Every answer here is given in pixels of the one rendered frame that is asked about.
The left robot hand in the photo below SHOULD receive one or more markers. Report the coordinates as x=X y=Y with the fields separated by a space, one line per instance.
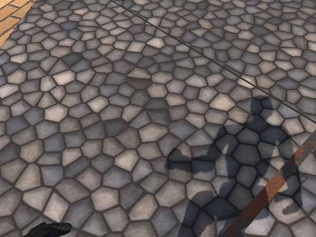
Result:
x=54 y=229

